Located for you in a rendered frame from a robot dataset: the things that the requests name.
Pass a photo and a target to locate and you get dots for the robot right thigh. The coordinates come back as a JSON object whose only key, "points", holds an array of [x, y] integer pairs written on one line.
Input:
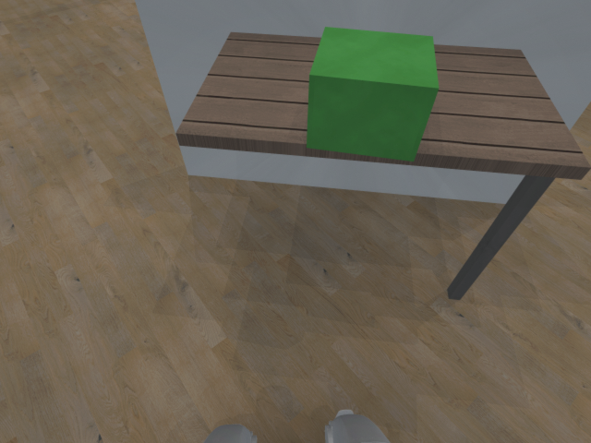
{"points": [[353, 428]]}

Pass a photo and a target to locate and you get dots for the carton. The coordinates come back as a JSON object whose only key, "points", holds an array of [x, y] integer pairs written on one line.
{"points": [[371, 92]]}

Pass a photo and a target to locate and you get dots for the robot right shin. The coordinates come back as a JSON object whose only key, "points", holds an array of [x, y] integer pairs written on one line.
{"points": [[342, 412]]}

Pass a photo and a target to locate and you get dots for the table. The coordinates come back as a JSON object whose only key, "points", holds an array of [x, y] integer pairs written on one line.
{"points": [[491, 114]]}

